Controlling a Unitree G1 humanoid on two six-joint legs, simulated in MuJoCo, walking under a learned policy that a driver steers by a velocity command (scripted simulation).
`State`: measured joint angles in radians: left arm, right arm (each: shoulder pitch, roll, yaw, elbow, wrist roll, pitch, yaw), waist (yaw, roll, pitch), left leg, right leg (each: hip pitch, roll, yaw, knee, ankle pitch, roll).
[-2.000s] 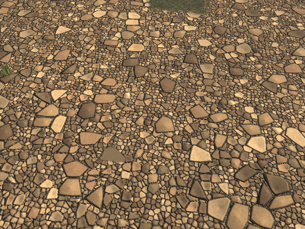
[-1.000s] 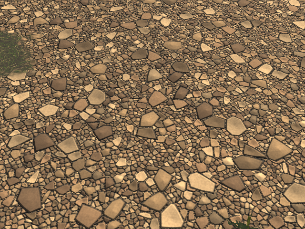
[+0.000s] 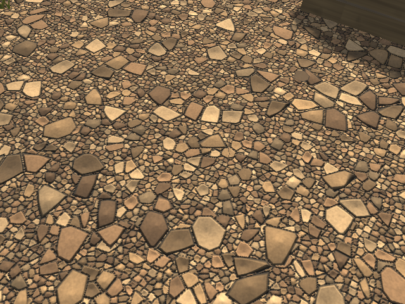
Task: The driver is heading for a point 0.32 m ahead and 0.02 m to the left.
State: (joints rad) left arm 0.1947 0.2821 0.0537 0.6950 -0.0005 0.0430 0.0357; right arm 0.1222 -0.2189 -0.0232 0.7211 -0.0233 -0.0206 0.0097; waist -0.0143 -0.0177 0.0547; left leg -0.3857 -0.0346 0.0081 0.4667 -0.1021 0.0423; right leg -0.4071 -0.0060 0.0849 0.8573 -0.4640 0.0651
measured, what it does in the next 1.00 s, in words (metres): walks ahead: right foot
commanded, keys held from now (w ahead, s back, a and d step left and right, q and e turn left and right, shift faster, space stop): no key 0.70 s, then w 0.12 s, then no key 0.18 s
